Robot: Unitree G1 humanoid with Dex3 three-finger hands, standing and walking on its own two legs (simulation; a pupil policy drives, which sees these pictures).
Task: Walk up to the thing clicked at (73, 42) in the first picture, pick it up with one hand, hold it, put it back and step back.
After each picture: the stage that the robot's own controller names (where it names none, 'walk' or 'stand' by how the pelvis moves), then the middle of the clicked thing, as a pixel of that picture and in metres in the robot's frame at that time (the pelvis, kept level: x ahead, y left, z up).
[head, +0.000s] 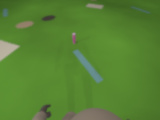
stand; (74, 38) +1.69 +0.43 -0.65
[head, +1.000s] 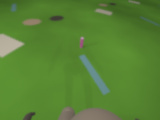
walk; (81, 42) +1.60 +0.18 -0.63
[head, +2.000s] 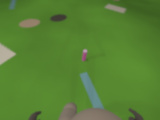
walk; (84, 55) +1.05 +0.11 -0.63
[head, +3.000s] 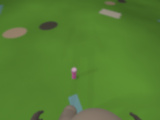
walk; (74, 73) +0.67 +0.19 -0.64
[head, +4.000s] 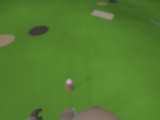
walk; (69, 85) +0.49 +0.20 -0.64
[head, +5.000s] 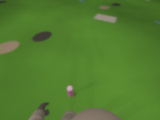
stand; (70, 91) +0.42 +0.22 -0.64
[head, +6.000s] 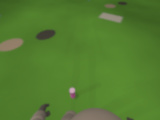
stand; (72, 93) +0.39 +0.19 -0.65
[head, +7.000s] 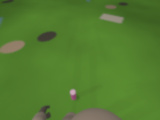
stand; (73, 95) +0.38 +0.18 -0.66
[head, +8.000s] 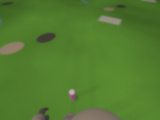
stand; (72, 95) +0.39 +0.19 -0.66
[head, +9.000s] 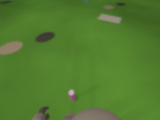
stand; (72, 95) +0.37 +0.20 -0.66
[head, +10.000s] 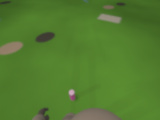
go down; (72, 95) +0.37 +0.20 -0.66
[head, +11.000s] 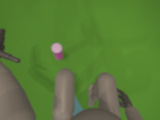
go down; (58, 53) +0.45 +0.24 -0.27
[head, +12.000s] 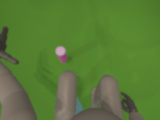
approach; (62, 55) +0.45 +0.24 -0.26
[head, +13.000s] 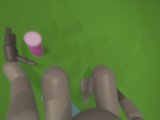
close in; (35, 47) +0.44 +0.28 -0.16
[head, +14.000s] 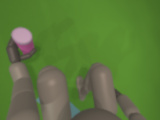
close; (26, 45) +0.44 +0.29 -0.16
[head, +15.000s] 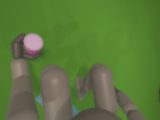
lift; (32, 48) +0.41 +0.27 -0.17
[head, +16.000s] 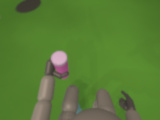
lift; (62, 67) +0.33 +0.18 +0.03
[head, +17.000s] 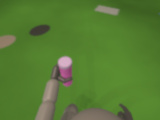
hold; (66, 73) +0.31 +0.16 +0.04
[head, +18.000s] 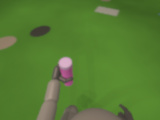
hold; (67, 73) +0.31 +0.16 +0.03
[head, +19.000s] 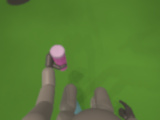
crouch; (60, 60) +0.39 +0.20 -0.03
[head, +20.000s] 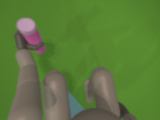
lower; (35, 40) +0.49 +0.27 -0.09
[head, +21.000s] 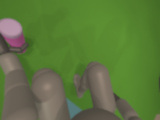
lower; (16, 40) +0.46 +0.30 -0.17
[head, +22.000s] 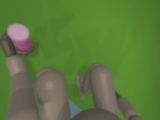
lower; (23, 43) +0.44 +0.29 -0.16
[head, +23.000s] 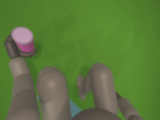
lower; (26, 45) +0.43 +0.29 -0.16
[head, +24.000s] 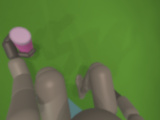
lower; (25, 46) +0.43 +0.29 -0.17
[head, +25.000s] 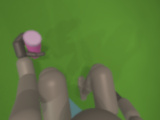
open; (33, 47) +0.43 +0.26 -0.17
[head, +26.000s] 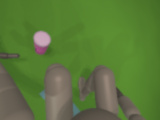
stand; (41, 45) +0.42 +0.26 -0.18
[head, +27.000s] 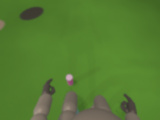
stand; (70, 80) +0.40 +0.19 -0.51
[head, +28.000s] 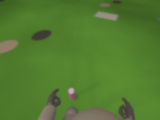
stand; (71, 94) +0.38 +0.18 -0.60
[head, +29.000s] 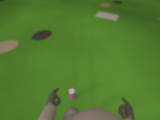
stand; (72, 94) +0.38 +0.18 -0.60
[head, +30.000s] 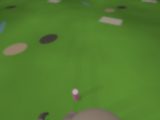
stand; (75, 95) +0.41 +0.17 -0.65
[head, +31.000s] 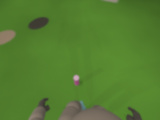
walk; (76, 80) +0.45 +0.15 -0.63
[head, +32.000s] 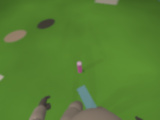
walk; (79, 67) +0.72 +0.19 -0.64
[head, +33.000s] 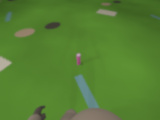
stand; (78, 59) +1.03 +0.22 -0.64
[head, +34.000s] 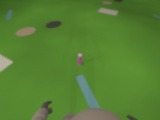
stand; (79, 59) +1.03 +0.18 -0.66
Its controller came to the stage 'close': yes
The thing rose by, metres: 0.68
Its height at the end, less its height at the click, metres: +0.00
